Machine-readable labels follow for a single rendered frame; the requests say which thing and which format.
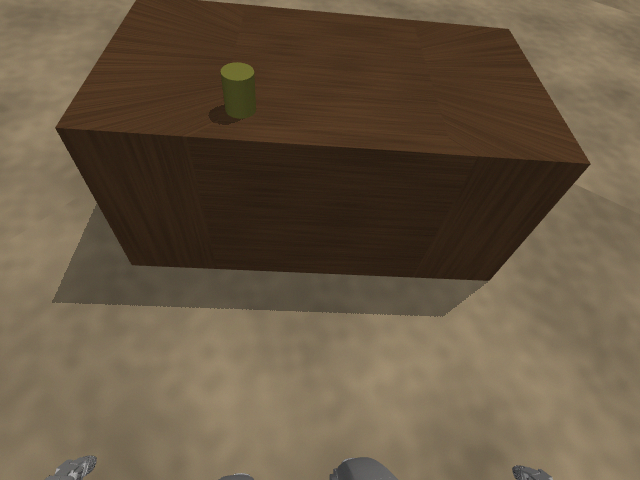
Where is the can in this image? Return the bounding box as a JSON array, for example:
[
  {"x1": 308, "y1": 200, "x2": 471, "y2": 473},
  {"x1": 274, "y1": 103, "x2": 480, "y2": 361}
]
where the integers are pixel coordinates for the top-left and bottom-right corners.
[{"x1": 221, "y1": 62, "x2": 256, "y2": 119}]

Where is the left robot hand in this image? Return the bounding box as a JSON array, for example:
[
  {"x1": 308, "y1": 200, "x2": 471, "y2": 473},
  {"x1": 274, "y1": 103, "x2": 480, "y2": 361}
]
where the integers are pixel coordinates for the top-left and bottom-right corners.
[{"x1": 45, "y1": 455, "x2": 97, "y2": 480}]

